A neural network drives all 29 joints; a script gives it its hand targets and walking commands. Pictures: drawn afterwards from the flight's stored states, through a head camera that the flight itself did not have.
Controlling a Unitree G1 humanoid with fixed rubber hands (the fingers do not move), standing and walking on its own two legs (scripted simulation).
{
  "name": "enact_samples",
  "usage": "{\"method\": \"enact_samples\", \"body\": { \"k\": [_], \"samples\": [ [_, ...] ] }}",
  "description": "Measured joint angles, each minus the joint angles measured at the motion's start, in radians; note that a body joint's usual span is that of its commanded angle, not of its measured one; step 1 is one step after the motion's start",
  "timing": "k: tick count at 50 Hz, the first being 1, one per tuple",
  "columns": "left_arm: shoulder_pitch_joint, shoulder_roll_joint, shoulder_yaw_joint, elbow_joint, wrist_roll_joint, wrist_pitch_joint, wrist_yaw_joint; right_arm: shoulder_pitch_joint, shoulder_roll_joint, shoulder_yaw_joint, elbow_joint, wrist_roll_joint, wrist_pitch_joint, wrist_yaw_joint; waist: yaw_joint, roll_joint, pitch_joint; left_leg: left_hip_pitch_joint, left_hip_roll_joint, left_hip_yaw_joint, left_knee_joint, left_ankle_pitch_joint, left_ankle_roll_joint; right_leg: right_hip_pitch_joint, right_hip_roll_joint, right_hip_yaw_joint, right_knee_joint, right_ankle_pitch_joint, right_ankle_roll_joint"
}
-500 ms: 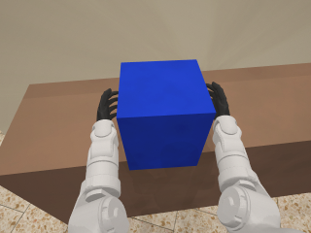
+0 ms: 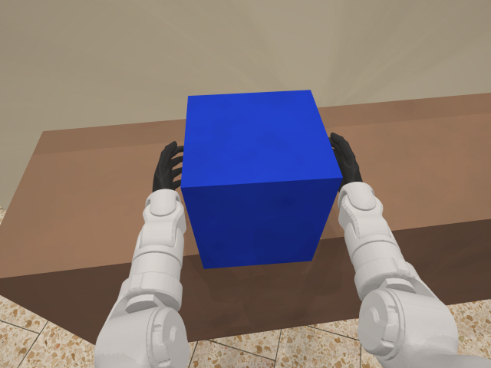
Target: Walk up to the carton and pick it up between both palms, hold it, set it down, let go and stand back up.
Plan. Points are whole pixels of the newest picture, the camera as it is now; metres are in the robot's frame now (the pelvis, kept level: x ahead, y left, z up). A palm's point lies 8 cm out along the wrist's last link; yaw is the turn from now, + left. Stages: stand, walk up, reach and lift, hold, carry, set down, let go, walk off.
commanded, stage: set down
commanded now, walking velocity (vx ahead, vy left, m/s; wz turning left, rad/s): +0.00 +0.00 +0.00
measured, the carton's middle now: (254, 184) +0.44 +0.01 +0.05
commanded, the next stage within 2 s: none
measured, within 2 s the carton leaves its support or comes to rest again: neither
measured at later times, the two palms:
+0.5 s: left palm (139, 194) +0.40 +0.20 +0.07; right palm (364, 160) +0.44 -0.18 +0.10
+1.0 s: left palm (127, 150) +0.41 +0.19 +0.16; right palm (381, 128) +0.45 -0.19 +0.17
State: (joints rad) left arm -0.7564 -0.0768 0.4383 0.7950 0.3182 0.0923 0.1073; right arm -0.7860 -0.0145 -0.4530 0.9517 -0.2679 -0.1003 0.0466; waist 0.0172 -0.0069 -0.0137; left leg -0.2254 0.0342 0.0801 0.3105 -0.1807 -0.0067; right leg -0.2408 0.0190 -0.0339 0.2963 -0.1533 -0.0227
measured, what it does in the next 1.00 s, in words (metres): stands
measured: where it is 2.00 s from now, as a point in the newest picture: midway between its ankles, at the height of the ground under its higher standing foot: outside the picture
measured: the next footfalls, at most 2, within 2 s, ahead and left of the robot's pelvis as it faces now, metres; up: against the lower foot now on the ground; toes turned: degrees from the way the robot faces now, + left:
none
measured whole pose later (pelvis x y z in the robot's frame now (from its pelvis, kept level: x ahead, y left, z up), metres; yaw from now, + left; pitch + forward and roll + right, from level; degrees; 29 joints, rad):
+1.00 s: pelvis -0.04 -0.02 -0.01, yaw +1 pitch +17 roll +0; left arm -1.12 0.29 -0.01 1.09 -0.30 0.22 0.15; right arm -1.17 -0.38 0.06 1.21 0.40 0.16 -0.03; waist 0.06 -0.02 -0.23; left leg -0.59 0.05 0.02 0.44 -0.14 -0.04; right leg -0.59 0.04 -0.05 0.42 -0.13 -0.05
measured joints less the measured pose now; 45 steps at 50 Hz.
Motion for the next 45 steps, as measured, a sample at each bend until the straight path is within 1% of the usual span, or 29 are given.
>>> {"method": "enact_samples", "body": {
  "k": [3,5,8,11,13,15,17,20,23,26,31,35,40,45],
  "samples": [
    [-0.022,0.049,-0.083,0.068,-0.088,-0.024,0.036,-0.018,-0.045,0.099,0.073,0.102,0.008,-0.035,0.007,0.001,-0.033,-0.07,0.008,0.002,0.03,-0.007,-0.001,-0.063,0.006,0.002,0.011,0.005,-0.002],
    [-0.043,0.075,-0.139,0.113,-0.149,-0.044,0.063,-0.034,-0.071,0.155,0.115,0.17,0.009,-0.05,0.013,0.004,-0.061,-0.127,0.013,0.002,0.057,-0.014,-0.002,-0.114,0.01,0.002,0.024,0.006,-0.004],
    [-0.077,0.108,-0.208,0.178,-0.224,-0.073,0.088,-0.058,-0.107,0.231,0.162,0.265,0.01,-0.073,0.026,0.01,-0.109,-0.207,0.021,0.001,0.096,-0.025,-0.004,-0.188,0.016,0.003,0.046,0.005,-0.006],
    [-0.113,0.126,-0.247,0.247,-0.276,-0.099,0.096,-0.082,-0.146,0.314,0.197,0.342,0.002,-0.088,0.047,0.018,-0.151,-0.269,0.029,0.001,0.132,-0.037,-0.006,-0.245,0.023,0.006,0.066,0.002,-0.007],
    [-0.137,0.13,-0.246,0.293,-0.297,-0.116,0.09,-0.106,-0.177,0.373,0.226,0.396,-0.012,-0.099,0.066,0.017,-0.163,-0.293,0.031,0.001,0.15,-0.039,-0.009,-0.267,0.026,0.014,0.077,0.002,-0.006],
    [-0.15,0.136,-0.248,0.33,-0.311,-0.14,0.08,-0.133,-0.205,0.414,0.259,0.438,-0.029,-0.105,0.078,0.016,-0.174,-0.304,0.03,-0.003,0.148,-0.035,-0.01,-0.283,0.026,0.019,0.085,0.004,-0.002],
    [-0.154,0.148,-0.259,0.357,-0.328,-0.161,0.071,-0.163,-0.232,0.445,0.3,0.474,-0.043,-0.104,0.081,0.016,-0.183,-0.313,0.027,-0.011,0.146,-0.032,-0.009,-0.293,0.026,0.018,0.091,0.005,0.0],
    [-0.155,0.177,-0.294,0.385,-0.369,-0.176,0.061,-0.208,-0.267,0.48,0.371,0.525,-0.052,-0.093,0.083,0.012,-0.195,-0.331,0.028,-0.021,0.159,-0.031,-0.012,-0.302,0.028,0.012,0.094,0.005,-0.006],
    [-0.157,0.212,-0.341,0.4,-0.428,-0.18,0.057,-0.24,-0.302,0.504,0.421,0.576,-0.045,-0.073,0.08,0.007,-0.207,-0.352,0.032,-0.031,0.175,-0.029,-0.015,-0.316,0.031,0.003,0.1,0.009,-0.012],
    [-0.171,0.248,-0.395,0.398,-0.495,-0.172,0.059,-0.26,-0.336,0.519,0.436,0.626,-0.023,-0.05,0.071,0.001,-0.221,-0.378,0.033,-0.042,0.188,-0.024,-0.017,-0.339,0.032,-0.007,0.113,0.012,-0.016],
    [-0.241,0.3,-0.476,0.399,-0.593,-0.13,0.062,-0.3,-0.375,0.539,0.422,0.68,0.042,-0.017,0.053,-0.003,-0.239,-0.421,0.03,-0.053,0.204,-0.011,-0.019,-0.386,0.029,-0.017,0.146,0.012,-0.023],
    [-0.323,0.32,-0.508,0.433,-0.634,-0.095,0.053,-0.337,-0.385,0.553,0.409,0.695,0.095,-0.007,0.042,-0.009,-0.242,-0.435,0.023,-0.052,0.203,0.001,-0.02,-0.414,0.022,-0.016,0.173,0.009,-0.025],
    [-0.383,0.329,-0.497,0.438,-0.637,-0.042,0.041,-0.362,-0.379,0.557,0.365,0.696,0.148,-0.021,0.041,-0.015,-0.231,-0.422,0.017,-0.047,0.182,0.016,-0.022,-0.417,0.017,-0.009,0.182,0.009,-0.027],
    [-0.385,0.343,-0.465,0.383,-0.622,0.033,0.041,-0.373,-0.368,0.542,0.306,0.679,0.203,-0.051,0.044,-0.014,-0.219,-0.393,0.016,-0.046,0.15,0.03,-0.026,-0.392,0.019,-0.006,0.161,0.018,-0.029]
  ]
}}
